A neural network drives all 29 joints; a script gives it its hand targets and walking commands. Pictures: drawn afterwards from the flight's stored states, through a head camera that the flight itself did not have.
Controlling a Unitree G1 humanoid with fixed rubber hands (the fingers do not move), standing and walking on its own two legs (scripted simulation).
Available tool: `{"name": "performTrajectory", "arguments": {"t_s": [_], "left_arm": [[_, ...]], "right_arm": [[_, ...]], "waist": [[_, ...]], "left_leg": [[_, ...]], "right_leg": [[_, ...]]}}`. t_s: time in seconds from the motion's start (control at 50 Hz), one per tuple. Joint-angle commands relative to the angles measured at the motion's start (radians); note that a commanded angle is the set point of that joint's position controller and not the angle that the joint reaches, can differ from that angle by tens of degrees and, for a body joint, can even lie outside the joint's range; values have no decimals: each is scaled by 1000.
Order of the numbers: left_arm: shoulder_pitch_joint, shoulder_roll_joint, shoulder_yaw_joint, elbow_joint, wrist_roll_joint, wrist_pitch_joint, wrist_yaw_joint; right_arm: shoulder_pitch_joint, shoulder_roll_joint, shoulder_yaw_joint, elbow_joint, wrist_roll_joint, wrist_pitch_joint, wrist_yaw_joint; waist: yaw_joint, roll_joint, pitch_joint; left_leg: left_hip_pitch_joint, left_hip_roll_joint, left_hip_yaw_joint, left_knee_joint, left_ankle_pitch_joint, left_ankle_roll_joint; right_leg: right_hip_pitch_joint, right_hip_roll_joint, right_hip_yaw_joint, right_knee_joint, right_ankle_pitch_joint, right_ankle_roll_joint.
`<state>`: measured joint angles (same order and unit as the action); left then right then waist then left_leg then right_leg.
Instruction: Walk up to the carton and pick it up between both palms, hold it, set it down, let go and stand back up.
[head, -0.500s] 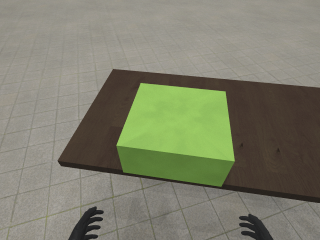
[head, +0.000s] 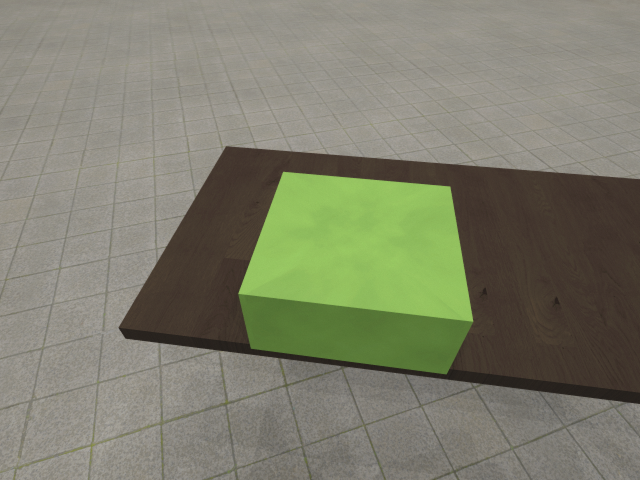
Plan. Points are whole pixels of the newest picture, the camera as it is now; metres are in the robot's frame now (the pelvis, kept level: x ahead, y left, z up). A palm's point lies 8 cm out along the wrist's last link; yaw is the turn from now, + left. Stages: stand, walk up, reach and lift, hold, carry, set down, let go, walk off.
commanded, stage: stand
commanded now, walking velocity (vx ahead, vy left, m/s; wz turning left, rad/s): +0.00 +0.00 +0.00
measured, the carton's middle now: (356, 262) +0.48 -0.03 -0.01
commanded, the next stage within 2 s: none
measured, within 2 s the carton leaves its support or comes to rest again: neither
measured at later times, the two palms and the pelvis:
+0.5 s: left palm out of the picture +0.00 +0.25 -0.13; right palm out of the picture +0.00 -0.24 -0.13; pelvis -0.02 +0.01 +0.00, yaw +0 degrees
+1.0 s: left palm out of the picture -0.05 +0.23 -0.14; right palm out of the picture -0.05 -0.23 -0.14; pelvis -0.03 +0.01 +0.00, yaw +0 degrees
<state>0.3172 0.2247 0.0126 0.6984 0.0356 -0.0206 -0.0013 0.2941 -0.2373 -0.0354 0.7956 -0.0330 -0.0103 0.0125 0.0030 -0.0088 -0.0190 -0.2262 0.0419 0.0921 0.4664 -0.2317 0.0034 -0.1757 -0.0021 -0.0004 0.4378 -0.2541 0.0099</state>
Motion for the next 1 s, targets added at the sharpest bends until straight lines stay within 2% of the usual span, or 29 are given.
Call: {"name": "performTrajectory", "arguments": {"t_s": [0.0,0.06,0.08,0.1,0.14,0.16,0.2,0.22,0.24,0.26,0.28,0.3,0.32,0.34,0.36,0.44,0.48,0.54,0.56,0.64,0.68,0.72,0.74,0.78,0.82,0.86,0.9,0.94,0.98], "left_arm": [[15,92,29,-19,-3,-14,2],[77,94,29,7,-11,-10,4],[67,61,20,14,-7,-9,5],[43,75,20,25,-10,-7,10],[20,84,29,19,-14,-7,14],[53,88,30,24,-14,-11,8],[116,69,19,74,-10,-10,20],[75,95,21,81,-5,-2,17],[79,87,22,76,-11,-2,15],[57,84,23,80,-5,0,18],[64,91,28,72,-9,0,13],[73,75,21,93,-7,-1,17],[89,79,26,108,-9,1,21],[99,72,21,120,-16,1,20],[128,62,21,137,-24,-2,19],[58,100,28,141,-11,-5,23],[121,65,16,179,-18,0,20],[91,34,13,202,-24,8,22],[99,57,13,214,-10,3,23],[119,36,10,246,-23,7,21],[122,60,10,264,-12,5,27],[110,101,24,272,-16,2,24],[64,77,15,277,-12,6,25],[138,27,3,294,-18,4,25],[137,4,-5,301,-21,5,21],[72,50,6,302,-20,3,28],[87,40,6,317,-22,1,32],[111,-18,-9,342,-28,2,27],[105,-16,-7,342,-24,1,26]], "right_arm": [[22,-92,-23,-32,5,-9,-7],[33,-108,-23,-18,6,-8,-9],[11,-118,-20,-25,0,-9,-7],[9,-104,-26,-12,1,-11,-1],[102,-83,-16,22,4,-10,-12],[77,-75,-11,30,12,-12,-10],[62,-90,-10,32,5,-1,-20],[94,-70,-11,42,16,2,-15],[56,-96,-10,36,7,1,-17],[79,-90,-15,47,8,2,-20],[46,-114,-24,48,9,-1,-22],[57,-81,-15,55,11,0,-21],[73,-97,-11,63,4,-2,-23],[79,-91,-14,80,13,1,-23],[84,-64,-7,77,12,-3,-20],[91,-83,-11,115,15,-4,-24],[75,-120,-19,116,8,-1,-25],[59,-86,-10,123,18,6,-20],[79,-50,0,135,16,6,-19],[78,-85,-11,149,16,1,-27],[103,-52,2,172,24,10,-33],[83,-91,-11,167,17,12,-31],[103,-50,-3,169,18,8,-32],[123,-84,-5,199,18,5,-26],[130,-28,9,210,16,11,-29],[167,-46,7,224,20,6,-32],[109,-34,21,211,14,-2,-41],[91,-32,14,210,16,-2,-37],[127,-45,11,232,25,-2,-39]], "waist": [[3,11,20],[17,1,12],[18,56,30],[1,-13,54],[-20,37,57],[11,0,7],[15,1,41],[-10,-47,103],[9,10,94],[-12,36,104],[14,56,117],[-1,8,100],[2,53,93],[-2,-4,109],[7,41,79],[-8,-11,34],[5,54,80],[2,63,118],[1,0,148],[2,45,129],[-4,-56,159],[-4,-4,131],[-34,-16,122],[-8,46,89],[-8,-7,111],[-35,4,40],[-12,42,81],[-7,-29,90],[-7,-27,58]], "left_leg": [[-18,72,-114,-124,12,9],[35,80,-109,-125,70,21],[29,75,-100,-126,43,16],[51,72,-109,-111,63,16],[-10,77,-118,-125,97,21],[43,78,-121,-118,94,27],[66,86,-113,-127,44,27],[17,73,-111,-131,19,16],[-23,71,-105,-146,6,26],[-46,58,-107,-150,2,13],[-55,74,-121,-167,-32,23],[-40,73,-119,-164,-16,24],[13,60,-95,-149,9,22],[-6,67,-115,-161,5,21],[47,67,-104,-152,-5,16],[20,73,-128,-162,14,31],[38,70,-122,-178,-36,27],[-43,88,-153,-210,-149,36],[-67,73,-127,-188,-73,32],[-11,69,-129,-196,-111,29],[-3,56,-109,-174,-97,24],[-3,61,-112,-173,-89,24],[12,62,-113,-167,-81,27],[13,58,-101,-180,-107,17],[-34,81,-132,-207,-178,30],[7,67,-118,-173,-130,27],[-10,68,-120,-194,-77,33],[10,82,-141,-176,-67,37],[12,70,-104,-154,-19,36]], "right_leg": [[1,-71,66,-84,71,-17],[-39,-75,70,-72,108,-21],[-45,-75,78,-86,107,-18],[-78,-76,80,-94,106,-19],[-19,-77,76,-76,123,-9],[-38,-74,66,-82,117,-8],[-93,-70,72,-98,82,-17],[-98,-64,65,-105,54,-6],[-56,-71,67,-104,64,-8],[-50,-69,62,-98,69,-11],[-43,-75,66,-92,78,-7],[-39,-74,68,-92,83,-12],[-66,-80,72,-104,93,-4],[-60,-73,62,-102,82,-5],[-79,-72,77,-113,43,-12],[-3,-76,58,-94,97,-13],[-66,-72,60,-102,70,-10],[-52,-62,59,-109,23,-12],[-11,-84,68,-109,60,-15],[-101,-71,72,-126,5,-12],[-139,-75,85,-160,-56,-15],[-112,-74,79,-157,-45,-12],[-107,-74,84,-140,-16,-14],[-101,-78,83,-132,-27,-19],[-100,-61,71,-120,-46,-19],[-64,-73,80,-131,-28,-24],[-70,-81,78,-112,14,-24],[-86,-66,60,-108,41,-16],[-56,-77,73,-123,70,-26]]}}
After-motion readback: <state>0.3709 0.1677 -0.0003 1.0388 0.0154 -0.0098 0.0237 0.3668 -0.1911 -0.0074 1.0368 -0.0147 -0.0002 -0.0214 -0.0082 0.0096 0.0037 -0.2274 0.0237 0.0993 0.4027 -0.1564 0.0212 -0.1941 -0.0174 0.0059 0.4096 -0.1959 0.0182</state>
